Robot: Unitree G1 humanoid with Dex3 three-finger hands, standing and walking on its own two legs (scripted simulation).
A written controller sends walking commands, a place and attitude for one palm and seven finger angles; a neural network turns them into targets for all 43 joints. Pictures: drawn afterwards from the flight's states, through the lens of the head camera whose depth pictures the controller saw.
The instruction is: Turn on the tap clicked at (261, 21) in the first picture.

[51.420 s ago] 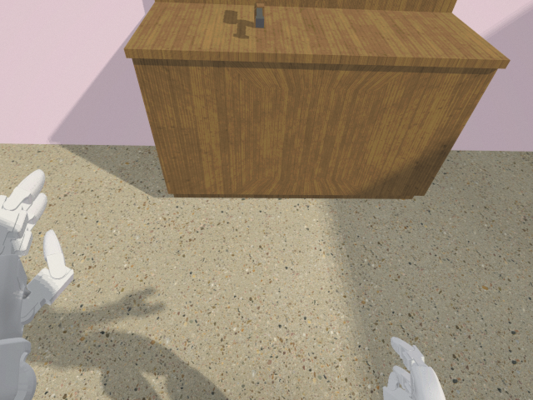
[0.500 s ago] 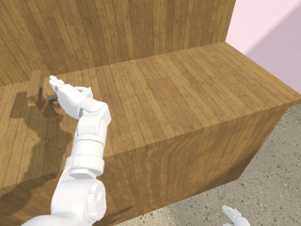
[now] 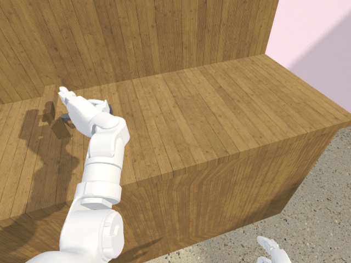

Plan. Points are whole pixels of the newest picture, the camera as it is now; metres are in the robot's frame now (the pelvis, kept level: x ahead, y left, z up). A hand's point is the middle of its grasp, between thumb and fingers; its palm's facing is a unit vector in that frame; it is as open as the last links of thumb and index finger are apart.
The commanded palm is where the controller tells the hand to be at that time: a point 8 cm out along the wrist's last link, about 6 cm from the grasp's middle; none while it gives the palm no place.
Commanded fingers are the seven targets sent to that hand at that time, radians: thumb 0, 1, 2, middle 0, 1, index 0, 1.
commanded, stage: lift the hand up off the lever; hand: left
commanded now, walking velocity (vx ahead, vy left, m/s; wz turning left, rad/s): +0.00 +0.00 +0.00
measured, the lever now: (107, 111) +0.49 +0.24 +0.10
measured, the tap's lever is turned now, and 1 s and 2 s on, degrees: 83 83 83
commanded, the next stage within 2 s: draw the hand back beside the body in 0.20 s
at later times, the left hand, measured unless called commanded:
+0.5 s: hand (121, 108) +0.39 +0.15 +0.19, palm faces +0.44 -0.90 -0.04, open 7.8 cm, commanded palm +0.33 +0.21 +0.18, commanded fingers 0.00 0.90 0.90 -0.16 -0.18 -0.16 -0.18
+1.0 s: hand (79, 152) +0.28 +0.20 +0.17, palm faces +0.21 -0.95 -0.24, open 7.6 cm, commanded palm +0.24 +0.26 +0.18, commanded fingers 0.00 0.90 0.90 -0.19 -0.26 -0.19 -0.26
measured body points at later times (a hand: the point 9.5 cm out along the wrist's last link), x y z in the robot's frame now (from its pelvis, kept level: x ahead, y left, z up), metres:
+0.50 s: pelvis +0.01 +0.00 +0.01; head -0.02 -0.03 +0.45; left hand +0.36 +0.19 +0.19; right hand +0.17 -0.23 -0.10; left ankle +0.01 +0.14 -0.73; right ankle -0.01 -0.06 -0.73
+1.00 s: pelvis -0.01 +0.02 +0.02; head -0.03 +0.00 +0.46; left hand +0.26 +0.25 +0.19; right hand +0.19 -0.20 -0.07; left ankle +0.01 +0.14 -0.73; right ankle -0.01 -0.06 -0.73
